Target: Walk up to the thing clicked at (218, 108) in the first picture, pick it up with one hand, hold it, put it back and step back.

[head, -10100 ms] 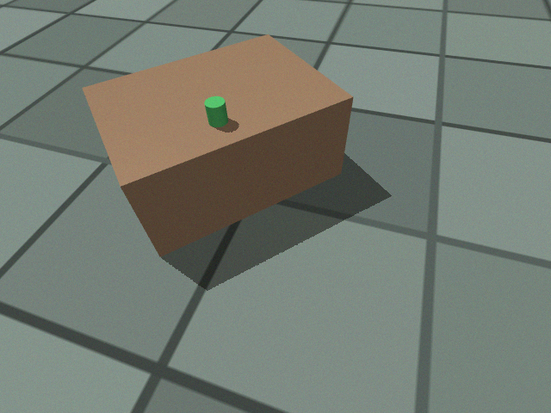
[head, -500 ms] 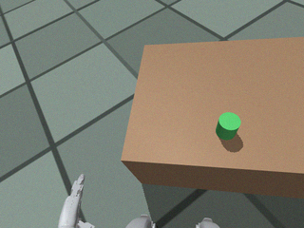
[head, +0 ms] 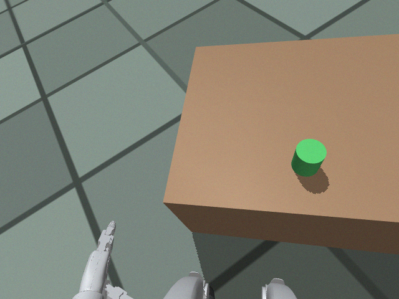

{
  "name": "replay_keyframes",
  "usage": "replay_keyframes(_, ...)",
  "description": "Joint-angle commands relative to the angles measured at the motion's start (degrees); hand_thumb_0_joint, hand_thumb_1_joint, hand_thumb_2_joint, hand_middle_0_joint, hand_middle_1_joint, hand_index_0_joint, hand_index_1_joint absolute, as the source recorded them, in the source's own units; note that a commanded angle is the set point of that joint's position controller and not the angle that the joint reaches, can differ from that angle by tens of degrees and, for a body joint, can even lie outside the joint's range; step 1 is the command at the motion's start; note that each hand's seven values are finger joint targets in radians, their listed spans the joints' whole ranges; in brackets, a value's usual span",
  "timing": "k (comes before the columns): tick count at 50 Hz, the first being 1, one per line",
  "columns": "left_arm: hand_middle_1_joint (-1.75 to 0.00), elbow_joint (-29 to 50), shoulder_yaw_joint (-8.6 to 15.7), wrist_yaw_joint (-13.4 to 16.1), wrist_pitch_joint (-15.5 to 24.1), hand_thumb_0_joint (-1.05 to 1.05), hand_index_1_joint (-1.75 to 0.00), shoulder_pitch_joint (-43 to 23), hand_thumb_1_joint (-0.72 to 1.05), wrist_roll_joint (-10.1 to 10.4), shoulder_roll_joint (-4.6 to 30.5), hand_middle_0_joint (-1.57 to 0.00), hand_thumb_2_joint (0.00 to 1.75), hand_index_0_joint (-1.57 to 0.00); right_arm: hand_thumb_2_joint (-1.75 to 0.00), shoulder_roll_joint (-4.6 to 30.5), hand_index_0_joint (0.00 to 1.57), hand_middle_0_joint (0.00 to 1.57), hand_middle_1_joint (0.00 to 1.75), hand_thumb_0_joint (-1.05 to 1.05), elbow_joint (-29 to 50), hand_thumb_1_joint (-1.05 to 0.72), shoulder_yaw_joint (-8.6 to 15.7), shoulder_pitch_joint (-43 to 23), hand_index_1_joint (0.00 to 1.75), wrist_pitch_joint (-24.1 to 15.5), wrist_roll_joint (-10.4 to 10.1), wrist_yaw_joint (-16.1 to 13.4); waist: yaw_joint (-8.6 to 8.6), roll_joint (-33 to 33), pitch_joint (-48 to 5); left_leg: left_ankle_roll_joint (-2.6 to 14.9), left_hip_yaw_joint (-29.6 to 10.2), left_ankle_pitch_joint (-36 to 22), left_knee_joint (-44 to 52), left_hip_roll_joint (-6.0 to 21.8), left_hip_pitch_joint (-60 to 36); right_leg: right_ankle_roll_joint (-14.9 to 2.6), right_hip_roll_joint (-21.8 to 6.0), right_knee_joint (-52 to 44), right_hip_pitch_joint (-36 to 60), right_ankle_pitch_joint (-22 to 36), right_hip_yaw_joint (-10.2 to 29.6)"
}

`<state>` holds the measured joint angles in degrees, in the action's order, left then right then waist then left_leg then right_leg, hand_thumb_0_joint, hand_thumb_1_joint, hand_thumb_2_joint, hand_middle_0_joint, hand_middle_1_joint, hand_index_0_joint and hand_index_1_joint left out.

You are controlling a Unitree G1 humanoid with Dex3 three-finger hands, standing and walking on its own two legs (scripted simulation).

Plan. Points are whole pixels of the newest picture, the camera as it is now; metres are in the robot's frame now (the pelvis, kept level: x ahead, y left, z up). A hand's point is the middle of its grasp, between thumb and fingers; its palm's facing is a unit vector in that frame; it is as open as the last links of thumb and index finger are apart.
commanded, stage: approach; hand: right
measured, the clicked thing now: (307, 158) +0.51 -0.19 -0.22
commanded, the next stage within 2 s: close in in 0.46 s
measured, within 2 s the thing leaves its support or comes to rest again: neither
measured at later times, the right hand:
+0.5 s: hand (363, 167) +0.45 -0.30 -0.15, palm faces +0.16 +0.99 +0.05, open 17.7 cm
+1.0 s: hand (321, 169) +0.47 -0.22 -0.20, palm faces +0.15 +0.99 +0.03, open 17.7 cm
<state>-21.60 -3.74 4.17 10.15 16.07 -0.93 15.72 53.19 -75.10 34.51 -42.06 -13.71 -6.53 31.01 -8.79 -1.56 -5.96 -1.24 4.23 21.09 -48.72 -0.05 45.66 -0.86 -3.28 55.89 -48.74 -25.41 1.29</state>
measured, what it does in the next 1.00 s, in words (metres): lowers itself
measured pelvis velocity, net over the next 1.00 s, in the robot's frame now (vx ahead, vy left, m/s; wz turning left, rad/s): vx -0.05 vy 0.01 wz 0.08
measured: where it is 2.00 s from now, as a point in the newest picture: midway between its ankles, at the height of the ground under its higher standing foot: outside the picture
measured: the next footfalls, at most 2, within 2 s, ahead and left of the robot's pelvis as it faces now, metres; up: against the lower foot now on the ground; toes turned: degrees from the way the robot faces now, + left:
none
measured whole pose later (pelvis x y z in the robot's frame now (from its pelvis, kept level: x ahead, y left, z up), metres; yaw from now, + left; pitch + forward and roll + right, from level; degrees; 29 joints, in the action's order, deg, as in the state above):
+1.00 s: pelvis -0.05 +0.01 -0.16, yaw +4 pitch +32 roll +8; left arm 19.7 7.7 -3.8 8.1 26.9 -4.9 19.5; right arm 37.9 -64.6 38.5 -41.1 -31.5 -0.4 11.9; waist -20.9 -1.6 -8.1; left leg -0.5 6.1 32.0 -89.5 -0.8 89.2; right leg -0.4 -4.7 96.9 -92.3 -36.7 5.1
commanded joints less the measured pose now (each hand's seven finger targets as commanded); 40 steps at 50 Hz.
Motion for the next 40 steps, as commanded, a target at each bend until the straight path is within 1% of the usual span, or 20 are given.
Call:
replay_keyframes(1, -0.04, 12.34, 6.27, 0.15, 4.03, 0.00, -0.05, -0.64, -0.56, -0.41, 10.52, -0.04, 0.05, -0.03, -0.04, 13.31, 0.06, 0.05, 0.05, 0.00, 6.82, 0.60, 1.52, -14.24, 0.05, -7.49, -3.69, 0.70, -1.69, 8.39, -21.12, 2.47, -1.87, -13.94, -0.68, -1.52, -3.70, -0.34, 0.94, -2.08, 11.69, 20.08, 2.58)
replay_keyframes(4, -0.04, 12.88, 6.02, -0.90, 4.35, 0.00, -0.05, 3.42, -0.57, -0.68, 10.02, -0.04, 0.05, -0.03, -0.04, 10.23, 0.06, 0.05, 0.05, 0.00, 5.20, 0.58, 1.27, -12.43, 0.05, -11.19, -5.11, 1.14, -2.91, 9.71, -21.04, 2.50, -1.24, -10.68, -4.41, -2.20, 2.86, 0.22, 0.65, 1.12, 10.44, 21.33, 3.29)
replay_keyframes(5, -0.04, 14.61, 5.36, -1.20, 4.60, 0.00, -0.05, 3.10, -0.57, -0.89, 9.67, -0.04, 0.06, -0.03, -0.04, 10.75, 0.06, 0.05, 0.05, 0.00, 6.37, 0.59, 1.78, -13.77, 0.05, -12.39, -5.07, 0.96, -2.68, 11.02, -22.93, 2.58, -1.28, -9.60, -5.98, -2.35, 5.02, 0.42, 0.37, 2.40, 10.67, 22.24, 3.55)
replay_keyframes(8, -0.04, 18.40, 7.38, -1.70, 4.98, 0.00, -0.05, 5.90, -0.57, -1.49, 10.70, -0.04, 0.06, -0.03, -0.03, 13.43, 0.06, 0.05, 0.05, 0.00, 9.81, 0.59, 4.59, -15.97, 0.05, -15.47, -5.04, -0.08, -3.14, 15.24, -26.57, 2.68, -1.50, -8.76, -9.84, -2.42, 8.84, 0.66, 0.34, 6.19, 9.96, 23.26, 3.64)
replay_keyframes(10, -0.04, 19.44, 8.66, -2.27, 4.88, 0.00, -0.05, 7.68, -0.56, -1.86, 11.28, -0.04, 0.05, -0.03, -0.02, 13.33, 0.06, 0.06, 0.04, 0.00, 8.91, 0.59, 6.07, -13.75, 0.04, -16.99, -5.10, -0.90, -4.14, 15.05, -25.94, 2.72, -1.25, -8.09, -12.08, -2.51, 10.66, 0.73, 0.35, 8.63, 6.43, 21.77, 3.77)
replay_keyframes(13, -0.04, 26.18, 10.76, -2.62, 4.89, 0.00, -0.04, 5.72, -0.55, -2.65, 13.06, -0.04, 0.05, -0.03, -0.01, 17.92, 0.07, 0.07, 0.04, 0.00, 13.77, 0.60, 9.14, -17.47, 0.04, -19.61, -2.56, -3.01, -4.05, 19.39, -32.11, 3.11, -1.11, -7.62, -15.75, -2.61, 12.96, 1.21, 0.07, 11.42, 6.75, 23.15, 4.21)
replay_keyframes(14, -0.03, 26.07, 10.68, -2.77, 4.60, 0.00, -0.05, 6.43, -0.56, -2.83, 12.61, -0.04, 0.06, -0.03, -0.01, 17.91, 0.07, 0.07, 0.04, 0.00, 12.63, 0.59, 9.20, -16.77, 0.04, -20.06, -1.91, -3.58, -4.09, 19.35, -30.72, 3.22, -0.94, -6.54, -16.49, -2.67, 14.01, 1.35, 0.07, 11.97, 4.70, 21.36, 4.27)
replay_keyframes(16, -0.03, 25.81, 10.69, -3.38, 4.36, 0.00, -0.04, 5.80, -0.55, -3.21, 11.65, -0.04, 0.05, -0.03, -0.01, 14.58, 0.06, 0.06, 0.04, 0.00, 12.73, 0.61, 8.00, -17.70, 0.04, -21.52, -1.33, -4.32, -4.88, 21.14, -29.79, 3.32, -1.06, -4.42, -18.58, -2.60, 16.94, 1.33, 0.03, 13.91, 0.98, 17.36, 4.33)
replay_keyframes(18, -0.03, 26.87, 12.46, -3.44, 4.62, 0.00, -0.04, 4.45, -0.55, -3.64, 12.98, -0.04, 0.05, -0.03, -0.02, 16.15, 0.06, 0.06, 0.05, 0.00, 14.07, 0.61, 9.28, -18.72, 0.04, -22.97, -0.54, -5.28, -5.24, 24.03, -31.73, 3.46, -0.96, -2.42, -20.67, -2.57, 20.26, 1.69, -0.53, 15.63, 0.12, 15.02, 4.57)
replay_keyframes(23, -0.04, 31.83, 10.51, -4.47, 4.65, 0.00, -0.04, 5.34, -0.55, -4.33, 11.60, -0.04, 0.05, -0.03, -0.03, 12.43, 0.05, 0.05, 0.05, 0.00, 9.42, 0.61, 8.35, -15.74, 0.05, -24.43, 1.02, -6.52, -7.15, 24.44, -31.85, 3.70, 0.06, -0.98, -25.95, -3.00, 26.61, 2.23, -1.44, 20.36, -4.46, 13.87, 6.19)
replay_keyframes(25, -0.04, 36.44, 13.34, -4.39, 4.89, 0.00, -0.05, 5.53, -0.55, -4.35, 14.44, -0.04, 0.05, -0.04, -0.04, 14.31, 0.05, 0.05, 0.05, 0.00, 12.27, 0.60, 9.87, -17.28, 0.05, -25.04, 1.35, -7.13, -8.54, 25.44, -36.08, 3.71, 0.60, -0.85, -28.12, -3.00, 27.67, 2.44, -1.69, 21.62, -3.63, 13.66, 7.46)
replay_keyframes(27, -0.04, 40.14, 16.11, -4.57, 4.71, 0.00, -0.05, 6.89, -0.55, -4.42, 16.76, -0.04, 0.05, -0.04, -0.05, 13.10, 0.05, 0.04, 0.06, 0.00, 11.94, 0.60, 9.92, -15.21, 0.06, -24.91, 1.80, -7.89, -9.74, 25.98, -38.48, 3.67, 1.20, -2.24, -29.70, -3.02, 28.54, 2.59, -1.80, 23.12, -2.23, 16.89, 8.09)
replay_keyframes(29, -0.05, 40.35, 16.67, -5.04, 4.21, 0.00, -0.05, 9.82, -0.56, -4.14, 16.44, -0.05, 0.05, -0.04, -0.03, 12.39, 0.05, 0.06, 0.05, 0.00, 11.15, 0.58, 9.79, -13.41, 0.05, -24.78, 2.24, -8.93, -9.83, 27.07, -36.34, 3.79, 1.32, -1.46, -30.65, -3.32, 30.18, 2.31, -1.62, 24.62, -4.23, 17.14, 7.65)
replay_keyframes(31, -0.04, 44.12, 15.13, -5.68, 4.10, 0.00, -0.05, 10.90, -0.57, -4.00, 15.00, -0.05, 0.05, -0.04, -0.03, 11.40, 0.05, 0.06, 0.05, 0.00, 12.08, 0.60, 10.71, -12.84, 0.05, -24.89, 2.28, -10.19, -10.02, 25.91, -35.99, 3.87, 1.50, -2.35, -31.80, -3.27, 30.57, 2.33, -1.45, 25.60, -6.11, 16.57, 7.73)
replay_keyframes(33, -0.05, 44.94, 16.61, -5.98, 3.69, 0.00, -0.05, 13.64, -0.56, -4.02, 15.09, -0.05, 0.05, -0.05, -0.03, 12.39, 0.05, 0.06, 0.04, 0.00, 17.09, 0.58, 11.48, -15.61, 0.04, -25.02, 2.48, -11.96, -9.80, 28.32, -38.14, 4.05, 1.02, -2.16, -32.39, -3.07, 30.21, 2.13, -1.08, 26.48, -6.37, 13.73, 6.58)
replay_keyframes(34, -0.05, 45.25, 17.18, -6.21, 3.41, 0.00, -0.05, 13.45, -0.56, -4.07, 15.00, -0.05, 0.05, -0.04, -0.02, 10.48, 0.05, 0.05, 0.05, 0.00, 19.61, 0.60, 10.32, -16.01, 0.05, -25.05, 2.58, -12.65, -9.43, 30.47, -38.30, 4.11, 0.91, -2.00, -32.69, -3.12, 30.35, 2.23, -1.09, 26.33, -5.90, 13.85, 6.26)
replay_keyframes(36, -0.05, 46.89, 19.48, -6.21, 3.27, 0.00, -0.05, 14.08, -0.55, -3.89, 16.10, -0.05, 0.05, -0.05, -0.03, 8.73, 0.05, 0.05, 0.05, 0.00, 21.55, 0.59, 9.09, -16.88, 0.05, -24.63, 3.51, -14.22, -10.38, 30.58, -37.83, 4.05, 0.92, -0.26, -32.62, -3.07, 31.67, 2.19, -1.00, 26.56, -5.90, 10.29, 6.01)
replay_keyframes(38, -0.05, 47.09, 18.90, -6.35, 2.75, 0.00, -0.05, 14.10, -0.54, -4.01, 14.48, -0.05, 0.05, -0.05, -0.03, 3.14, 0.05, 0.05, 0.05, 0.00, 22.78, 0.59, 4.90, -17.42, 0.05, -24.06, 4.69, -15.17, -11.02, 31.34, -34.89, 4.06, 1.07, 1.25, -32.64, -3.02, 33.55, 2.41, -1.20, 25.86, -6.68, 8.52, 5.89)
replay_keyframes(39, -0.05, 47.13, 19.35, -6.24, 2.42, 0.00, -0.05, 13.92, -0.55, -3.94, 14.52, -0.05, 0.05, -0.04, -0.03, 3.48, 0.05, 0.05, 0.05, 0.00, 22.72, 0.58, 5.30, -16.10, 0.05, -23.53, 5.26, -15.90, -10.07, 31.10, -33.79, 4.10, 0.93, 1.55, -32.53, -2.89, 33.49, 2.44, -1.13, 25.60, -7.63, 7.60, 5.67)
replay_keyframes(40, -0.05, 47.76, 20.23, -6.08, 2.29, 0.00, -0.05, 13.42, -0.54, -3.75, 15.07, -0.05, 0.04, -0.05, -0.02, 3.18, 0.05, 0.05, 0.05, 0.00, 23.48, 0.59, 4.87, -16.89, 0.05, -23.20, 5.37, -16.52, -10.36, 30.95, -33.15, 4.02, 0.70, 1.76, -32.24, -2.73, 33.19, 2.32, -0.94, 25.74, -8.61, 5.96, 5.29)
